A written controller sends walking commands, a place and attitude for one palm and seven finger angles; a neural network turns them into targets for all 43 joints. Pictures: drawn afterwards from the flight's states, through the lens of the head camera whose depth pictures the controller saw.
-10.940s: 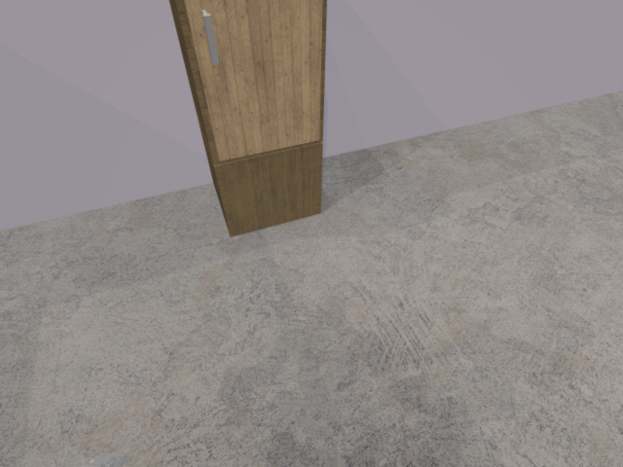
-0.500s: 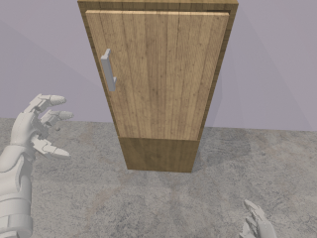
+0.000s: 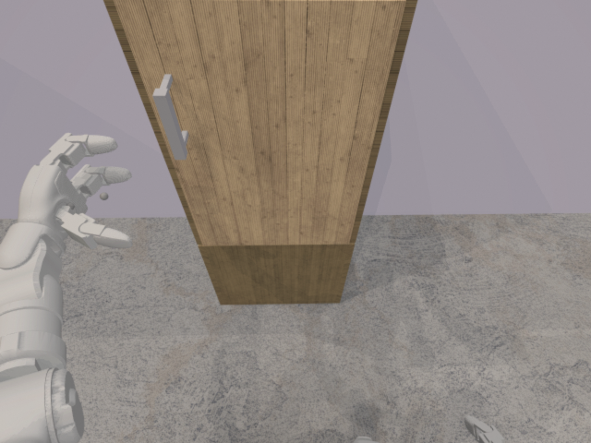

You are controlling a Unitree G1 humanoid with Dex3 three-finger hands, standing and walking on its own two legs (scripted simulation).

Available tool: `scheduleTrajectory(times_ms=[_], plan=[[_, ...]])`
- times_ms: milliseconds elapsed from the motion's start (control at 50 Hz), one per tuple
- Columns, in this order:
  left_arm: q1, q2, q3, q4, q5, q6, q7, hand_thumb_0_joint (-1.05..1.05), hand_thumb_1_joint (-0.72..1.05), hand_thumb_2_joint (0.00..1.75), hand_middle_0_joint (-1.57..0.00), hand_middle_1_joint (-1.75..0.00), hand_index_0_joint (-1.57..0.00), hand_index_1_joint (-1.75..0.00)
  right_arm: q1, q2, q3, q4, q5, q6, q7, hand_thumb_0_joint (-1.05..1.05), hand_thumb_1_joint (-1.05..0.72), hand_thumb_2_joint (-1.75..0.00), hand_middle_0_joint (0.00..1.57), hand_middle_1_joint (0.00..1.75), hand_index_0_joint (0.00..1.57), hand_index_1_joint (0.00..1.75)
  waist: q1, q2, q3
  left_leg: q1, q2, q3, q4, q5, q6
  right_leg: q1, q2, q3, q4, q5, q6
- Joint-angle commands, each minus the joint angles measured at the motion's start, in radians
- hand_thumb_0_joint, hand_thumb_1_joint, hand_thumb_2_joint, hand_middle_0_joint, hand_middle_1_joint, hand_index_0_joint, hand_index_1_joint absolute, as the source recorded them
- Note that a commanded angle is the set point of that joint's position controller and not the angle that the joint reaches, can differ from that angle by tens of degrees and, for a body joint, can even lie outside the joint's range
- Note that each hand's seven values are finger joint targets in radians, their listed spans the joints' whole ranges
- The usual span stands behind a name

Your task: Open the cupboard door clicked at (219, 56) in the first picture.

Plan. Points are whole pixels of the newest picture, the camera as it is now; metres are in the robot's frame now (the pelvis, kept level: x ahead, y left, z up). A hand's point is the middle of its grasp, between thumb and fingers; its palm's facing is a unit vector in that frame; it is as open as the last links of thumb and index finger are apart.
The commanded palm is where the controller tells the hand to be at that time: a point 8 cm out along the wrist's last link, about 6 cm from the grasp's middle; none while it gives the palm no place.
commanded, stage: move the hooked fingers beside the handle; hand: left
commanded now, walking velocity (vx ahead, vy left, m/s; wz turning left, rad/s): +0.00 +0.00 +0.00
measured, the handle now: (174, 118) +0.58 +0.21 +0.10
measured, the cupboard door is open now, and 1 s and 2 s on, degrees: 0 0 0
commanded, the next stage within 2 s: slide the fingers in behind the handle in 1.70 s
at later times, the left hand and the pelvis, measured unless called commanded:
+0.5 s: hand (116, 158) +0.47 +0.27 +0.12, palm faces +0.00 -1.00 -0.02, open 14.0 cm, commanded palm +0.46 +0.32 +0.11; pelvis +0.00 +0.01 -0.01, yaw -1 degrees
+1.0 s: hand (134, 125) +0.55 +0.27 +0.11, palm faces +0.00 -1.00 -0.02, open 14.0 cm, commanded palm +0.52 +0.31 +0.10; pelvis +0.02 +0.02 -0.02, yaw -2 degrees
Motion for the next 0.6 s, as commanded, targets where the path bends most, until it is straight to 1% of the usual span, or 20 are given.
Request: scheduleTrajectory(times_ms=[0, 20, 60, 80, 120, 180, 220, 240, 280, 300, 340, 360, 380, 440, 460, 480, 520, 540, 560, 580], plan=[[-0.461, 0.31, 0.051, -0.136, -0.011, -0.082, 0.007, 0.0, -0.5, 0.3, -0.3, -1.2, -0.3, -1.2, 0.033, -0.148, -0.062, -0.105, 0.0, -0.029, -0.01, 0.0, -0.9, -0.9, 0.2, 0.3, 0.2, 0.3, -0.013, 0.042, -0.313, 0.033, -0.052, -0.016, -0.112, 0.218, 0.034, 0.187, 0.061, 0.023, -0.053, 0.184, -0.039], [-0.48, 0.316, 0.054, -0.139, -0.01, -0.091, 0.009, 0.0, -0.5, 0.3, -0.3, -1.2, -0.3, -1.2, 0.035, -0.148, -0.063, -0.105, -0.001, -0.026, -0.008, 0.0, -0.9, -0.9, 0.2, 0.3, 0.2, 0.3, -0.013, 0.063, -0.332, 0.037, -0.053, -0.011, -0.105, 0.225, 0.034, 0.191, 0.06, 0.028, -0.049, 0.196, -0.038], [-0.476, 0.343, 0.076, -0.1, -0.012, -0.1, 0.007, 0.0, -0.5, 0.3, -0.3, -1.2, -0.3, -1.2, 0.045, -0.151, -0.062, -0.106, -0.002, -0.015, -0.003, 0.0, -0.9, -0.9, 0.2, 0.3, 0.2, 0.3, -0.009, 0.033, -0.344, 0.012, -0.052, -0.009, -0.098, 0.237, 0.036, 0.215, 0.061, 0.032, -0.04, 0.219, -0.036], [-0.464, 0.383, 0.112, -0.067, -0.003, -0.102, 0.009, 0.0, -0.5, 0.3, -0.3, -1.2, -0.3, -1.2, 0.054, -0.156, -0.064, -0.103, -0.004, -0.008, -0.002, 0.0, -0.9, -0.9, 0.2, 0.3, 0.2, 0.3, 0.0, 0.023, -0.35, -0.004, -0.05, -0.009, -0.095, 0.246, 0.036, 0.224, 0.06, 0.033, -0.033, 0.234, -0.037], [-0.474, 0.374, 0.095, -0.053, 0.008, -0.104, 0.005, 0.0, -0.5, 0.3, -0.3, -1.2, -0.3, -1.2, 0.059, -0.153, -0.065, -0.108, -0.003, 0.004, 0.003, 0.0, -0.9, -0.9, 0.2, 0.3, 0.2, 0.3, -0.004, 0.058, -0.36, -0.004, -0.051, -0.002, -0.089, 0.26, 0.035, 0.211, 0.061, 0.033, -0.025, 0.252, -0.037], [-0.526, 0.405, 0.104, 0.019, 0.012, -0.106, -0.006, 0.0, -0.5, 0.3, -0.3, -1.2, -0.3, -1.2, 0.074, -0.161, -0.064, -0.104, -0.004, 0.023, 0.005, 0.0, -0.9, -0.9, 0.2, 0.3, 0.2, 0.3, -0.021, 0.019, -0.325, -0.047, -0.049, 0.001, -0.081, 0.23, 0.039, 0.195, 0.062, 0.038, -0.026, 0.238, -0.032], [-0.587, 0.409, 0.085, 0.037, 0.027, -0.116, -0.013, 0.0, -0.5, 0.3, -0.3, -1.2, -0.3, -1.2, 0.083, -0.163, -0.065, -0.1, -0.004, 0.034, 0.004, 0.0, -0.9, -0.9, 0.2, 0.3, 0.2, 0.3, -0.039, 0.037, -0.326, -0.05, -0.049, -0.002, -0.074, 0.212, 0.041, 0.165, 0.063, 0.038, -0.025, 0.216, -0.032], [-0.638, 0.412, 0.078, 0.019, 0.027, -0.129, -0.015, 0.0, -0.5, 0.3, -0.3, -1.2, -0.3, -1.2, 0.089, -0.162, -0.065, -0.1, -0.006, 0.038, 0.003, 0.0, -0.9, -0.9, 0.2, 0.3, 0.2, 0.3, -0.047, 0.053, -0.339, -0.042, -0.05, -0.003, -0.067, 0.217, 0.043, 0.162, 0.066, 0.041, -0.02, 0.216, -0.034], [-0.658, 0.462, 0.108, 0.06, 0.033, -0.135, -0.02, 0.0, -0.5, 0.3, -0.3, -1.2, -0.3, -1.2, 0.107, -0.168, -0.065, -0.088, -0.008, 0.048, 0.001, 0.0, -0.9, -0.9, 0.2, 0.3, 0.2, 0.3, -0.05, 0.046, -0.381, -0.047, -0.048, -0.006, -0.056, 0.218, 0.043, 0.17, 0.066, 0.046, -0.017, 0.222, -0.031], [-0.669, 0.46, 0.104, 0.084, 0.034, -0.135, -0.025, 0.0, -0.5, 0.3, -0.3, -1.2, -0.3, -1.2, 0.112, -0.169, -0.066, -0.082, -0.008, 0.052, 0.0, 0.0, -0.9, -0.9, 0.2, 0.3, 0.2, 0.3, -0.058, 0.047, -0.377, -0.053, -0.048, -0.006, -0.051, 0.221, 0.044, 0.161, 0.066, 0.047, -0.016, 0.227, -0.03], [-0.711, 0.433, 0.066, 0.088, 0.038, -0.14, -0.037, 0.0, -0.5, 0.3, -0.3, -1.2, -0.3, -1.2, 0.121, -0.166, -0.064, -0.077, -0.01, 0.059, 0.0, 0.0, -0.9, -0.9, 0.2, 0.3, 0.2, 0.3, -0.071, 0.093, -0.376, -0.038, -0.049, -0.009, -0.045, 0.236, 0.043, 0.132, 0.069, 0.042, -0.01, 0.234, -0.034], [-0.709, 0.455, 0.08, 0.104, 0.044, -0.138, -0.037, 0.0, -0.5, 0.3, -0.3, -1.2, -0.3, -1.2, 0.131, -0.171, -0.066, -0.072, -0.012, 0.064, 0.0, 0.0, -0.9, -0.9, 0.2, 0.3, 0.2, 0.3, -0.066, 0.077, -0.389, -0.039, -0.045, -0.017, -0.043, 0.239, 0.041, 0.124, 0.069, 0.036, -0.005, 0.227, -0.034], [-0.72, 0.452, 0.07, 0.119, 0.051, -0.134, -0.036, 0.0, -0.5, 0.3, -0.3, -1.2, -0.3, -1.2, 0.134, -0.171, -0.064, -0.069, -0.012, 0.07, 0.001, 0.0, -0.9, -0.9, 0.2, 0.3, 0.2, 0.3, -0.073, 0.098, -0.388, -0.041, -0.045, -0.017, -0.041, 0.237, 0.04, 0.108, 0.068, 0.036, -0.006, 0.221, -0.034], [-0.758, 0.459, 0.072, 0.158, 0.05, -0.126, -0.033, 0.0, -0.5, 0.3, -0.3, -1.2, -0.3, -1.2, 0.156, -0.178, -0.065, -0.063, -0.017, 0.082, 0.0, 0.0, -0.9, -0.9, 0.2, 0.3, 0.2, 0.3, -0.091, 0.058, -0.389, -0.054, -0.042, -0.022, -0.032, 0.239, 0.045, 0.092, 0.073, 0.031, -0.003, 0.217, -0.032], [-0.78, 0.49, 0.086, 0.176, 0.056, -0.122, -0.031, 0.0, -0.5, 0.3, -0.3, -1.2, -0.3, -1.2, 0.162, -0.181, -0.064, -0.057, -0.017, 0.087, 0.0, 0.0, -0.9, -0.9, 0.2, 0.3, 0.2, 0.3, -0.094, 0.063, -0.396, -0.066, -0.041, -0.023, -0.029, 0.228, 0.044, 0.089, 0.07, 0.035, -0.005, 0.21, -0.028], [-0.803, 0.498, 0.077, 0.19, 0.07, -0.117, -0.027, 0.0, -0.5, 0.3, -0.3, -1.2, -0.3, -1.2, 0.166, -0.18, -0.061, -0.054, -0.017, 0.092, 0.001, 0.0, -0.9, -0.9, 0.2, 0.3, 0.2, 0.3, -0.099, 0.098, -0.388, -0.076, -0.042, -0.022, -0.026, 0.223, 0.043, 0.076, 0.069, 0.036, -0.002, 0.204, -0.03], [-0.845, 0.514, 0.074, 0.198, 0.093, -0.116, -0.014, 0.0, -0.5, 0.3, -0.3, -1.2, -0.3, -1.2, 0.184, -0.182, -0.061, -0.051, -0.022, 0.1, 0.004, 0.0, -0.9, -0.9, 0.2, 0.3, 0.2, 0.3, -0.111, 0.101, -0.39, -0.076, -0.038, -0.031, -0.022, 0.224, 0.042, 0.052, 0.071, 0.03, 0.002, 0.19, -0.03], [-0.859, 0.525, 0.084, 0.194, 0.09, -0.123, -0.01, 0.0, -0.5, 0.3, -0.3, -1.2, -0.3, -1.2, 0.193, -0.185, -0.062, -0.052, -0.026, 0.103, 0.004, 0.0, -0.9, -0.9, 0.2, 0.3, 0.2, 0.3, -0.115, 0.081, -0.417, -0.063, -0.037, -0.034, -0.016, 0.251, 0.045, 0.062, 0.076, 0.029, 0.009, 0.211, -0.031], [-0.874, 0.558, 0.105, 0.172, 0.096, -0.132, -0.007, 0.0, -0.5, 0.3, -0.3, -1.2, -0.3, -1.2, 0.201, -0.186, -0.065, -0.052, -0.027, 0.108, 0.005, 0.0, -0.9, -0.9, 0.2, 0.3, 0.2, 0.3, -0.107, 0.111, -0.47, -0.046, -0.037, -0.035, -0.009, 0.28, 0.042, 0.075, 0.075, 0.032, 0.016, 0.233, -0.03], [-0.878, 0.543, 0.094, 0.172, 0.1, -0.136, -0.009, 0.0, -0.5, 0.3, -0.3, -1.2, -0.3, -1.2, 0.204, -0.18, -0.062, -0.055, -0.029, 0.112, 0.01, 0.0, -0.9, -0.9, 0.2, 0.3, 0.2, 0.3, -0.103, 0.173, -0.494, -0.027, -0.039, -0.029, -0.004, 0.304, 0.037, 0.073, 0.075, 0.032, 0.021, 0.249, -0.033]])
